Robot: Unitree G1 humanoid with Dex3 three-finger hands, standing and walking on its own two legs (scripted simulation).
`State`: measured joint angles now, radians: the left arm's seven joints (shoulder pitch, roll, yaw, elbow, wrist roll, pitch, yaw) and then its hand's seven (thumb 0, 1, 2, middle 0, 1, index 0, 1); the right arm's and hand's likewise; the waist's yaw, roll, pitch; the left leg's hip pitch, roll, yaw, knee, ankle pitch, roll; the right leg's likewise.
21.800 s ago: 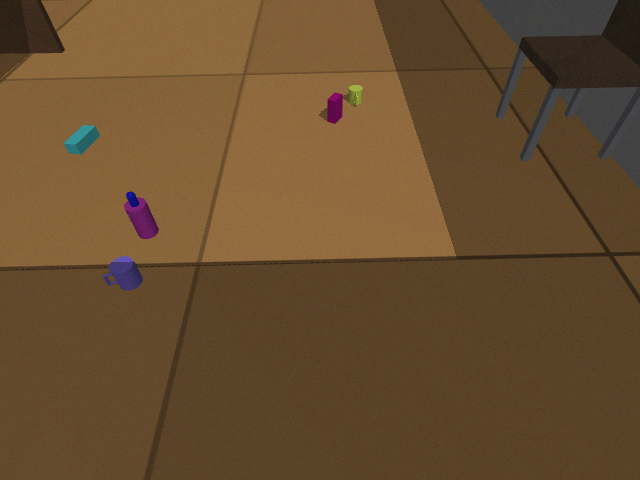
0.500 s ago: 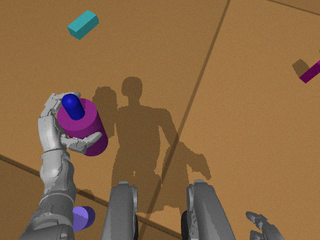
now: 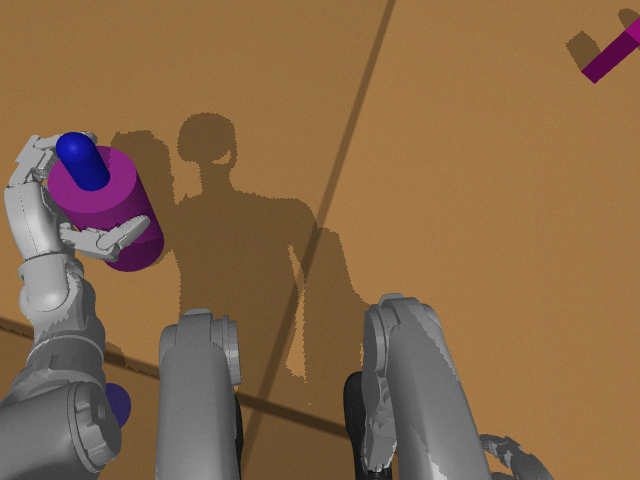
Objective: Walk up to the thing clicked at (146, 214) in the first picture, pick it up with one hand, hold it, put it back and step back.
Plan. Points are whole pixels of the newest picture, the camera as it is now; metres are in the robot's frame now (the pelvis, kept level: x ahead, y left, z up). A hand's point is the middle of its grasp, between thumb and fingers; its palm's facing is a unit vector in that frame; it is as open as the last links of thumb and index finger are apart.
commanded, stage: crouch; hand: left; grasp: from the side
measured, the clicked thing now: (107, 202) +0.46 +0.24 -0.06
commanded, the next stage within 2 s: lower in 0.64 s
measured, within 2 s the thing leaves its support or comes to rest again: neither
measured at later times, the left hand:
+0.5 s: hand (116, 216) +0.46 +0.26 -0.13, palm faces +0.26 -0.97 -0.03, open 11.8 cm
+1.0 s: hand (131, 228) +0.47 +0.25 -0.19, palm faces +0.25 -0.97 -0.02, open 11.7 cm
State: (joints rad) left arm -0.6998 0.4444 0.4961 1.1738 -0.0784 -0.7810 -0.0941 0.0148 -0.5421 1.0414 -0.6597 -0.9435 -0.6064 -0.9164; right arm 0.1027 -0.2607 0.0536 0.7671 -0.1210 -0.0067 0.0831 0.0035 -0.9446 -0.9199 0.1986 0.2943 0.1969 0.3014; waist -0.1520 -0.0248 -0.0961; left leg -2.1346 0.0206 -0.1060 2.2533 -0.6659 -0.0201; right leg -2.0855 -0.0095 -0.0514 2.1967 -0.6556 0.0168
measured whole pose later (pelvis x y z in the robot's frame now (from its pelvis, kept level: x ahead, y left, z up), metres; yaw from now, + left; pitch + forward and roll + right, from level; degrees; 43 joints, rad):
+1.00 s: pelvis +0.00 +0.01 -0.08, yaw -6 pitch +23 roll -11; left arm -0.70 0.64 0.57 1.27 -0.06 -0.84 -0.10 0.02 -0.55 1.05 -0.67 -0.93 -0.61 -0.91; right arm -0.01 -0.32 0.25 0.67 -0.23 0.03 0.12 0.00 -0.93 -0.91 0.20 0.30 0.20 0.30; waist -0.23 -0.12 0.12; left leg -2.27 0.01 -0.23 2.54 -0.68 -0.02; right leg -2.17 0.02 -0.14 2.40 -0.63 0.05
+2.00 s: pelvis -0.01 +0.02 -0.09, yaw -10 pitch +15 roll -16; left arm -0.70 0.84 0.59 1.43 -0.06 -1.01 -0.01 0.02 -0.55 1.05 -0.67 -0.92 -0.62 -0.90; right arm -0.11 -0.38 0.46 0.59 -0.33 0.03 0.13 0.00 -0.92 -0.91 0.20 0.30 0.20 0.30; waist -0.28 -0.24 0.28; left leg -2.24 0.01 -0.34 2.64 -0.70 -0.01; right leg -2.10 0.06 -0.22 2.41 -0.61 0.07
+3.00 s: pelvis -0.01 +0.02 -0.07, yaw -9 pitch +20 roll -16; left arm -0.63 0.82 0.56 1.16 -0.15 -0.78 -0.18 -0.02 -0.59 0.05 -0.06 -0.05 -0.06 -0.04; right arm -0.01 -0.36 0.36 0.59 -0.22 0.08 0.10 0.00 -0.90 -0.90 0.21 0.30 0.20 0.30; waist -0.19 -0.15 0.13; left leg -2.24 0.02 -0.29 2.56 -0.70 0.01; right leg -2.10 0.04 -0.19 2.35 -0.63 0.06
